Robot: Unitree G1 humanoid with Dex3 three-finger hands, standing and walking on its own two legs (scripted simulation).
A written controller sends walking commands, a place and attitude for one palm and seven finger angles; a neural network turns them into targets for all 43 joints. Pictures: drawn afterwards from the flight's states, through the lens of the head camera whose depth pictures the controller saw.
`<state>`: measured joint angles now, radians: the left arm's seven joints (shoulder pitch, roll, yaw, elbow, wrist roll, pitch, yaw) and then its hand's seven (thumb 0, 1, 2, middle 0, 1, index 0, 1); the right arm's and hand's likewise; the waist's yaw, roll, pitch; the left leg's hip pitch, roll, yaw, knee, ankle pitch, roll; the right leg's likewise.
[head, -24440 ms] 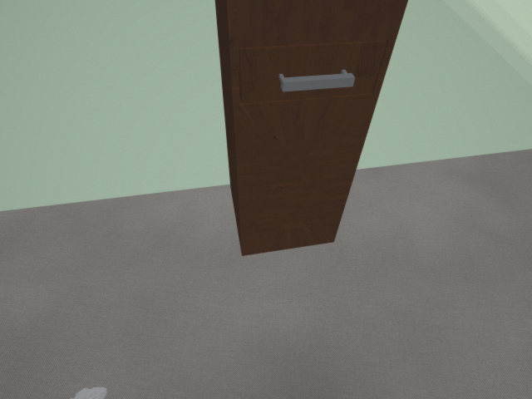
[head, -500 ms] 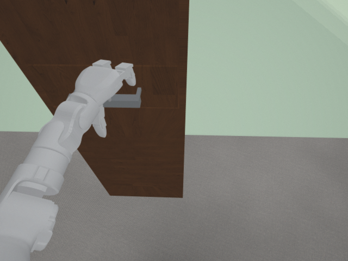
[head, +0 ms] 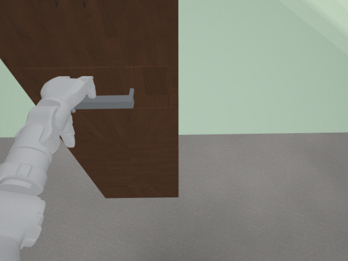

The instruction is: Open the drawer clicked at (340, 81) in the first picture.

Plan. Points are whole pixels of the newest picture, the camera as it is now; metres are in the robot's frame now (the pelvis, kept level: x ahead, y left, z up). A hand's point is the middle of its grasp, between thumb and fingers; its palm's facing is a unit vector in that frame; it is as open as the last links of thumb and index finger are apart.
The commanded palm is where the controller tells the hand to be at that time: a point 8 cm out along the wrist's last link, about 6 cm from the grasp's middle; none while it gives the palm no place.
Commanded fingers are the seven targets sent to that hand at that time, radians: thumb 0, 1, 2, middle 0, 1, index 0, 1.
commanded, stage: move the hooked fingers above the handle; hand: left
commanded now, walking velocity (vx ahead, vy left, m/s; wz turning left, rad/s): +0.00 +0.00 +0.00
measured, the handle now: (99, 97) +0.51 +0.23 +0.08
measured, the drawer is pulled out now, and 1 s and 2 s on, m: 0.00 0.00 0.00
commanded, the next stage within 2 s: lift the fingers back up to retry in 0.48 s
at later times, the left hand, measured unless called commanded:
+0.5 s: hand (74, 101) +0.44 +0.26 +0.12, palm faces -0.10 -0.01 -0.99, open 13.6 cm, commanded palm +0.43 +0.24 +0.19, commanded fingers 0.00 -0.50 0.30 -0.30 -1.20 -0.30 -1.20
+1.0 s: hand (92, 87) +0.47 +0.21 +0.15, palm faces +0.02 -0.01 -1.00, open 13.7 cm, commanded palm +0.44 +0.23 +0.19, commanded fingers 0.00 -0.50 0.30 -0.30 -1.20 -0.30 -1.20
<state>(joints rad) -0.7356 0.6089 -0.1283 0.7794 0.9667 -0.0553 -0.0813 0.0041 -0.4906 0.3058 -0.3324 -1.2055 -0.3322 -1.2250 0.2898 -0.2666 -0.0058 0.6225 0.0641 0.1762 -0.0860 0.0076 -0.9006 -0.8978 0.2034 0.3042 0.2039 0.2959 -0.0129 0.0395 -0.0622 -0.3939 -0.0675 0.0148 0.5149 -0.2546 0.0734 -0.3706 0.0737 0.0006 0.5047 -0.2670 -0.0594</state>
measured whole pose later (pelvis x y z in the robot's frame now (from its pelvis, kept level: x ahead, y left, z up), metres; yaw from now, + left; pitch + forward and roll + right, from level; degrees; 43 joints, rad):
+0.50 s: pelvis +0.00 +0.00 +0.00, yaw -2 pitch +8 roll +0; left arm -0.76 0.57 -0.06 0.86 0.98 0.06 -0.04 0.01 -0.49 0.31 -0.37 -1.24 -0.34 -1.25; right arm 0.22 -0.23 0.05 0.62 0.08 0.22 -0.06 0.01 -0.90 -0.90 0.20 0.30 0.20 0.30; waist -0.03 0.06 -0.09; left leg -0.37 -0.06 0.05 0.48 -0.25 0.08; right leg -0.36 0.08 0.04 0.49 -0.26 -0.05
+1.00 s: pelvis +0.01 +0.00 +0.00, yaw -2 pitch +8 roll +0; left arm -0.82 0.49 -0.14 0.80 0.98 0.11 0.02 0.01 -0.49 0.31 -0.36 -1.24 -0.33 -1.25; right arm 0.22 -0.25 0.03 0.67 0.07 0.23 -0.04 0.01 -0.90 -0.90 0.20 0.30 0.20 0.30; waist -0.02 0.07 -0.11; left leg -0.37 -0.07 0.04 0.50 -0.26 0.08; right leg -0.37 0.07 0.03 0.51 -0.28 -0.05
